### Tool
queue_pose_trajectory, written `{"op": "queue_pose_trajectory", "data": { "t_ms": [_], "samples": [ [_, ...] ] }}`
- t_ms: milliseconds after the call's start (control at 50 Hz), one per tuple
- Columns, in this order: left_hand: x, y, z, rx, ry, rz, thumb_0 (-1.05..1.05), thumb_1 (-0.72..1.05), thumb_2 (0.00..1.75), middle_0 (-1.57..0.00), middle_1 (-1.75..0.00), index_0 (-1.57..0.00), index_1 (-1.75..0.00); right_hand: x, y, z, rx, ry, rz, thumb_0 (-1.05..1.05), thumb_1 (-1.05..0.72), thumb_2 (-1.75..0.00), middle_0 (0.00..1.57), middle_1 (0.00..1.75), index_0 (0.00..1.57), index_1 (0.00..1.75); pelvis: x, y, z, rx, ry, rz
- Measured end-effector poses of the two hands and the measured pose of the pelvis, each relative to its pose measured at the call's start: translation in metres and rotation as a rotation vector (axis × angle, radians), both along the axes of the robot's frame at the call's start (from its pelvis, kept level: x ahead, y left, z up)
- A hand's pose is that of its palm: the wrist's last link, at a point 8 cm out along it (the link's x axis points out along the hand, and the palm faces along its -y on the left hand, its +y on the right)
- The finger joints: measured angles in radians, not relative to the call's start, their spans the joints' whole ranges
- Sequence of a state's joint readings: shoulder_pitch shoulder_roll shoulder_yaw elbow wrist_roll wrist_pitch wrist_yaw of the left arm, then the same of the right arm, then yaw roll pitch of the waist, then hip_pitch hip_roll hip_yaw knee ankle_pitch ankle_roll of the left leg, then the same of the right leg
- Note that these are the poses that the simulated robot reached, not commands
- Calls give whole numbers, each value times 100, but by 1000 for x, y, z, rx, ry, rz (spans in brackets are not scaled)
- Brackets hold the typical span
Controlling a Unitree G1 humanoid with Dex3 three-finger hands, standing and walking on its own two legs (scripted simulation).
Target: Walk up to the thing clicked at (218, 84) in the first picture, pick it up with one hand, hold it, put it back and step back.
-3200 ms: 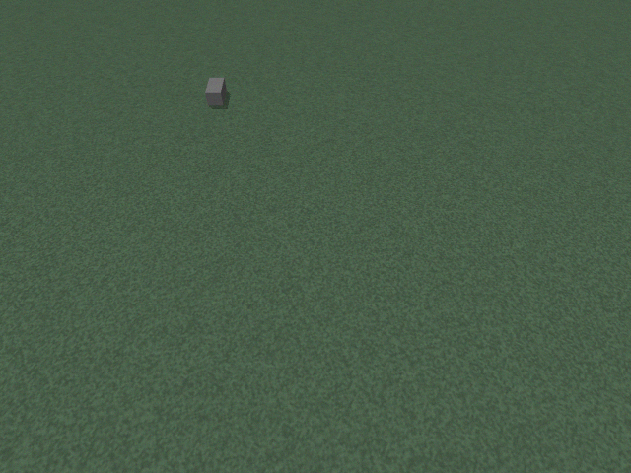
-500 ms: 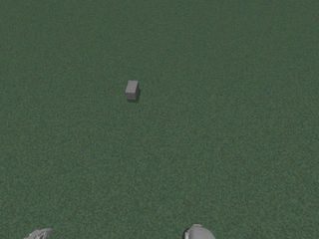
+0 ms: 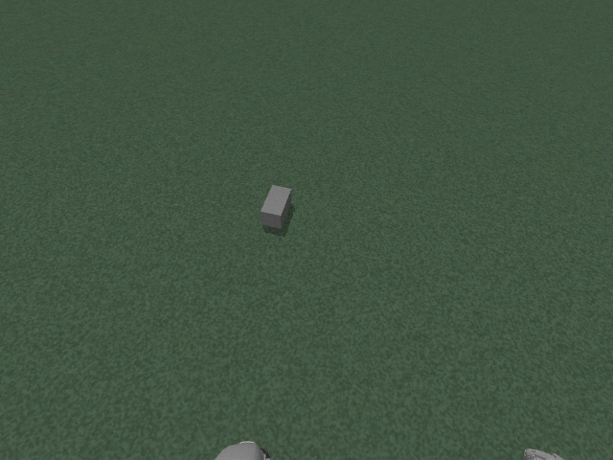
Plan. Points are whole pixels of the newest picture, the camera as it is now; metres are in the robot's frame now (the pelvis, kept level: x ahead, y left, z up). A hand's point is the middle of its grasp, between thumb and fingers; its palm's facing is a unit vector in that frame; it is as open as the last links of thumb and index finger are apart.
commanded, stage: walk up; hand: left
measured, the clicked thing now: (276, 206) +1.15 +0.20 -0.72
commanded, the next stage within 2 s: none
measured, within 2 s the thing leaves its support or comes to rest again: neither
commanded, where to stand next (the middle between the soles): +0.75 -0.02 m, yaw -2 degrees
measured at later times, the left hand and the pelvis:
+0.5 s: hand (180, 332) +0.31 +0.24 -0.12, palm faces -0.04 -0.91 -0.42, open 7.4 cm; pelvis +0.21 -0.05 -0.01, yaw -2 degrees
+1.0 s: hand (184, 279) +0.43 +0.27 -0.15, palm faces -0.04 -0.94 -0.35, open 7.4 cm; pelvis +0.39 -0.01 +0.01, yaw -1 degrees
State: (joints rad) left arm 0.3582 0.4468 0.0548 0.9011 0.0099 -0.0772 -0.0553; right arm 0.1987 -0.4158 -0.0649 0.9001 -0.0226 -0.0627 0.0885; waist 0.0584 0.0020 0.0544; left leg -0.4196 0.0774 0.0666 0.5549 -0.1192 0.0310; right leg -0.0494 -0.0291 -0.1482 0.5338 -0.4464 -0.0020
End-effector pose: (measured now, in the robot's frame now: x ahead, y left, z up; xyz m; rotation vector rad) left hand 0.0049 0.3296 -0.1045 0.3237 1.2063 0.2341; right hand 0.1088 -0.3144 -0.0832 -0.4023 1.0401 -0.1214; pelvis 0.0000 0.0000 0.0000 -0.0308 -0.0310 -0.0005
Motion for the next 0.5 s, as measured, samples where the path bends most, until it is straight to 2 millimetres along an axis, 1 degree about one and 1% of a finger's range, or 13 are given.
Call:
{"op": "queue_pose_trajectory", "data": {
  "t_ms": [40,60,100,160,240,320,380,440,460,500],
  "samples": [
    [16,5,-10,-4,29,12,1,90,90,-20,-30,-21,-30,26,7,2,-18,-29,12,1,-91,-90,20,30,20,30,18,6,-4,26,-4,-3],
    [26,5,-12,-8,41,12,1,90,90,-20,-30,-21,-30,35,9,4,-18,-48,7,1,-91,-90,20,30,20,30,26,8,-4,23,-5,-1],
    [49,4,-12,-17,49,-6,1,90,90,-20,-30,-21,-30,48,13,10,-14,-70,-17,1,-91,-90,20,30,20,30,43,9,1,24,-9,-4],
    [88,0,-6,-33,23,-39,1,90,90,-20,-30,-21,-30,57,14,18,-14,-64,-48,1,-91,-90,20,30,21,30,67,9,8,33,-13,-16],
    [140,-7,2,-42,-11,-84,1,90,90,-20,-30,-21,-30,63,6,18,-13,-29,-80,1,-91,-90,20,30,21,30,98,5,14,43,-18,-29],
    [193,-18,12,-32,-37,-120,1,90,90,-20,-30,-21,-30,69,-10,9,0,20,-117,1,-90,-90,20,30,21,30,130,-5,14,52,-22,-36],
    [234,-29,18,-8,-66,-134,1,90,90,-20,-30,-21,-30,77,-27,-5,14,59,-147,1,-90,-90,20,30,21,30,158,-18,9,62,-21,-37],
    [273,-40,19,34,-112,-136,0,90,90,-20,-30,-21,-30,96,-47,-25,20,95,-158,1,-90,-90,20,30,21,30,189,-36,-4,56,-22,-35],
    [283,-44,20,46,-132,-131,0,90,90,-20,-30,-21,-30,103,-51,-31,20,109,-158,1,-90,-90,20,30,21,30,196,-40,-6,41,-25,-31],
    [296,-52,24,54,-159,-121,0,90,90,-20,-30,-21,-30,122,-56,-36,24,131,-150,1,-91,-90,20,30,20,30,209,-46,-6,41,-26,-31]
  ]
}}
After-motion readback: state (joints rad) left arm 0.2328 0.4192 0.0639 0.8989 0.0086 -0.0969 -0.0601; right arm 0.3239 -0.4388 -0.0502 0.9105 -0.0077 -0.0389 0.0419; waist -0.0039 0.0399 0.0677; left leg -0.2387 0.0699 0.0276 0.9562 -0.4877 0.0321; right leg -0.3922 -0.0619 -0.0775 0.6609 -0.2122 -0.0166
